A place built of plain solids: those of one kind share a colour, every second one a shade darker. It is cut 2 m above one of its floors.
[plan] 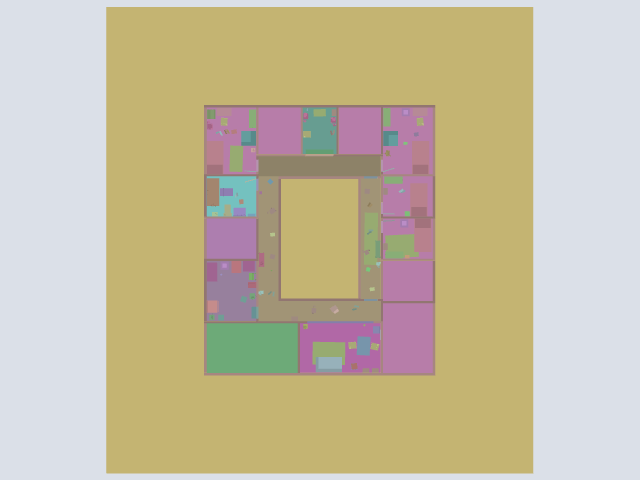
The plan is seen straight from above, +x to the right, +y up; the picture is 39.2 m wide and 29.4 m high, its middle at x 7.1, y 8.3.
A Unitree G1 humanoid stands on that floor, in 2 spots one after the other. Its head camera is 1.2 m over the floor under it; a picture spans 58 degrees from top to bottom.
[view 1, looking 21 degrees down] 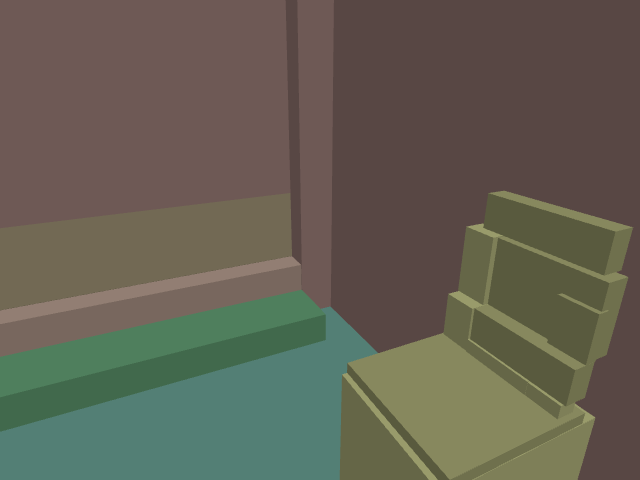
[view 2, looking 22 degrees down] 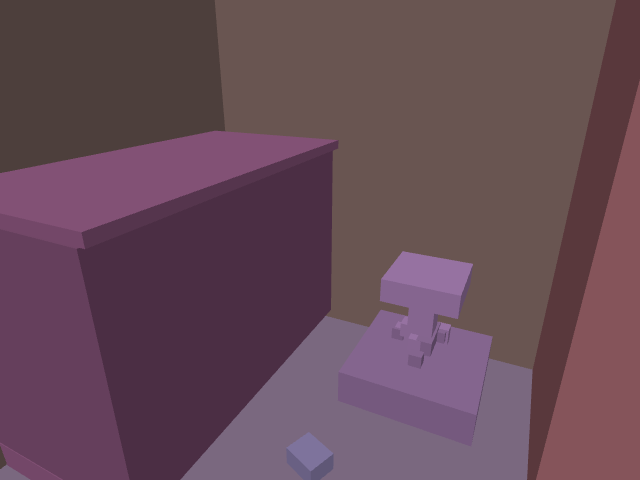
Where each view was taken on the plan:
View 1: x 7.03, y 15.43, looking -116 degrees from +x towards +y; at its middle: wall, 2.22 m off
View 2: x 1.52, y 5.28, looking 116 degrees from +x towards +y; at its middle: counter_run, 1.84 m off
